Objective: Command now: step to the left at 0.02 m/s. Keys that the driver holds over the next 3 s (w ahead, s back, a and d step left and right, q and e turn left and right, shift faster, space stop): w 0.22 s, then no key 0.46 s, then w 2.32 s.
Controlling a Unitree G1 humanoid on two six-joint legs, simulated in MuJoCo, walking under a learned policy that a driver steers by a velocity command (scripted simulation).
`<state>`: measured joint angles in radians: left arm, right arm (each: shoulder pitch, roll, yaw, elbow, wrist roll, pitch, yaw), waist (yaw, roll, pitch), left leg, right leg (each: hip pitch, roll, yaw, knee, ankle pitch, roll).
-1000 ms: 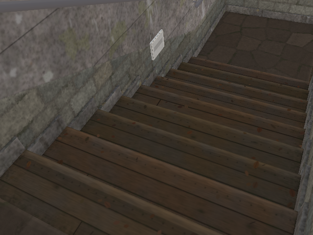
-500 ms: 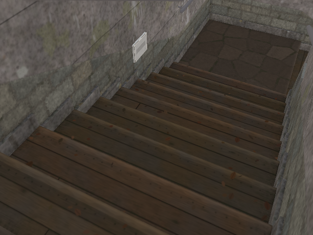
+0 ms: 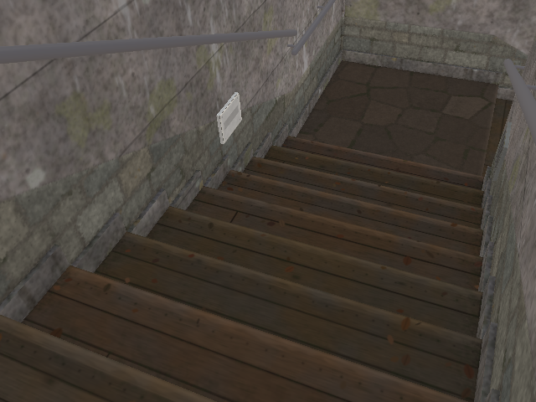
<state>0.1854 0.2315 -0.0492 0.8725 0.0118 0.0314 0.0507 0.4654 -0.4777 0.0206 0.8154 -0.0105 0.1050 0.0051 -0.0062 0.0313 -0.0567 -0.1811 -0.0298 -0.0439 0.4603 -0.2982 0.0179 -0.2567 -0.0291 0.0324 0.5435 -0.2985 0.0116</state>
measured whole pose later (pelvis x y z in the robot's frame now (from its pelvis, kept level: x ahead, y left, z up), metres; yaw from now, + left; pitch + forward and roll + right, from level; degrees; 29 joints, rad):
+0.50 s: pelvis -0.01 +0.00 +0.01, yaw +0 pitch +1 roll +2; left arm 0.15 0.30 -0.07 0.92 0.03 0.01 0.04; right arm 0.42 -0.45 0.02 0.78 -0.03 0.05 0.02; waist 0.00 -0.02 0.01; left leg -0.14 -0.03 -0.04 0.32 -0.20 0.01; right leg -0.23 -0.03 0.05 0.42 -0.21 0.02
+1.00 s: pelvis -0.01 +0.00 +0.01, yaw -1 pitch +1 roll +2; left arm 0.13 0.30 -0.08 0.92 0.04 0.01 0.03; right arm 0.42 -0.45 0.02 0.77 -0.03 0.06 0.02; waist 0.00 -0.03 0.02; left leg -0.13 -0.03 -0.03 0.29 -0.18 0.00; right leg -0.22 -0.03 0.05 0.40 -0.20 0.02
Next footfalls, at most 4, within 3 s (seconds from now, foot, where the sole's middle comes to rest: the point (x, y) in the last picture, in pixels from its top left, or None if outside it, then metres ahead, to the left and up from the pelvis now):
none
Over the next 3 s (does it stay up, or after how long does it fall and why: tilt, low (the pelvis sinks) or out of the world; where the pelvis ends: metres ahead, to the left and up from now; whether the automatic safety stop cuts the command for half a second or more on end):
stays up -0.01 0.00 0.01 its command is cut before an obstacle after 0.7 s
